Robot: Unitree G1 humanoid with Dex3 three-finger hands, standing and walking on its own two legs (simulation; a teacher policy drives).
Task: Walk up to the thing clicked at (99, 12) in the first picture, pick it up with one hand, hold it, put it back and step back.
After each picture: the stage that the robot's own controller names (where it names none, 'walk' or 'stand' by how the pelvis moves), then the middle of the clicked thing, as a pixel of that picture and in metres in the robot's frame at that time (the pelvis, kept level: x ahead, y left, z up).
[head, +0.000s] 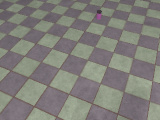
stand; (99, 14) +1.95 -0.26 -0.72
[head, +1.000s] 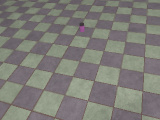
walk; (82, 27) +1.83 +0.11 -0.69
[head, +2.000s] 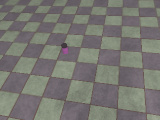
walk; (64, 48) +1.28 +0.30 -0.71
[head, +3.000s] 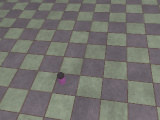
walk; (61, 78) +0.86 +0.26 -0.72
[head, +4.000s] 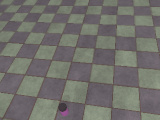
walk; (63, 109) +0.55 +0.25 -0.72
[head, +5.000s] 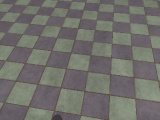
stand; out of the picture +0.46 +0.21 -0.72
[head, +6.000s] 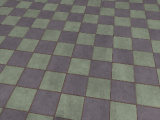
stand; out of the picture +0.43 +0.21 -0.73
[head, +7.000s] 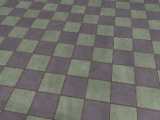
stand; out of the picture +0.40 +0.22 -0.73
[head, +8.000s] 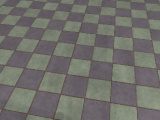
stand; out of the picture +0.40 +0.21 -0.73
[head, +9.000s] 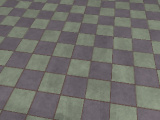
stand; out of the picture +0.40 +0.21 -0.73
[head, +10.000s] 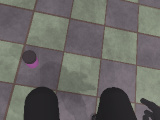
go down; (31, 59) +0.47 +0.24 -0.40
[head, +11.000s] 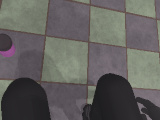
go down; (5, 46) +0.47 +0.29 -0.30
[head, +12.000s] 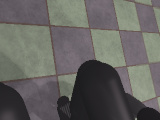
close in; out of the picture +0.45 +0.33 -0.23
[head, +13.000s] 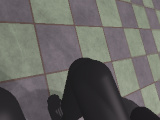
close; out of the picture +0.44 +0.34 -0.22
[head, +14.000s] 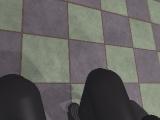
lift; out of the picture +0.38 +0.29 -0.17
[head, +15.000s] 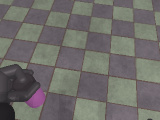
lift; (30, 91) +0.32 +0.18 -0.01
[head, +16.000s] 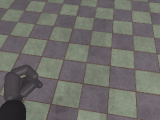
hold; out of the picture +0.29 +0.19 -0.53
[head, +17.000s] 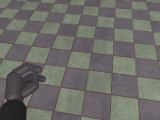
hold; out of the picture +0.18 +0.28 -0.71
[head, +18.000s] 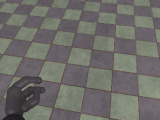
crouch; out of the picture +0.13 +0.50 -0.70
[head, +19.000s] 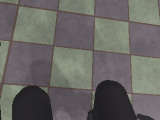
crouch; out of the picture +0.12 +0.72 -0.37
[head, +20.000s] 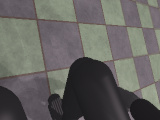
lower; out of the picture -0.13 +0.89 -0.25
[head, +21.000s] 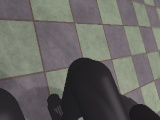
lower; out of the picture -0.24 +1.06 -0.25
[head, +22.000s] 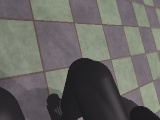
lower; out of the picture -0.35 +1.23 -0.25
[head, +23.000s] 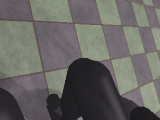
lower; out of the picture -0.45 +1.39 -0.25
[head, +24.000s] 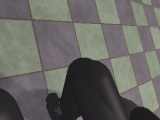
loosen; out of the picture -0.56 +1.55 -0.25
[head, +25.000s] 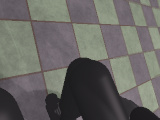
withdraw; out of the picture -0.66 +1.71 -0.25
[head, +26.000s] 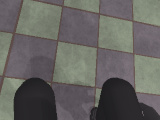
walk; out of the picture -0.45 +1.97 -0.34
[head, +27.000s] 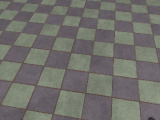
stand; out of the picture -0.20 +2.21 -0.68
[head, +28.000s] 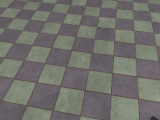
stand; out of the picture -0.22 +2.40 -0.69
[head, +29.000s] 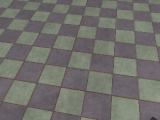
stand; out of the picture -0.27 +2.56 -0.69
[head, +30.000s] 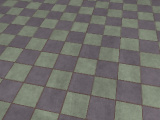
stand; out of the picture -0.27 +2.71 -0.75
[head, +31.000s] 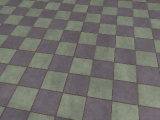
stand; out of the picture -0.40 +2.87 -0.75
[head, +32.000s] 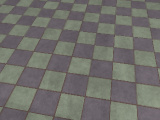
walk; out of the picture -0.46 +3.03 -0.75
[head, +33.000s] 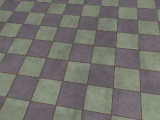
walk; out of the picture -0.34 +3.15 -0.73
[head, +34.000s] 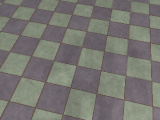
walk; out of the picture +0.19 +3.31 -0.72
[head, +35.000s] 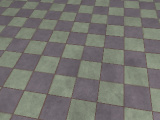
stand; out of the picture +0.06 +3.47 -0.73
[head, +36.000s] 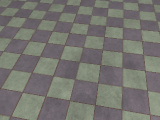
stand; out of the picture +0.01 +3.62 -0.75
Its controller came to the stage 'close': yes
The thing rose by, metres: 0.68
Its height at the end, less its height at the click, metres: -0.02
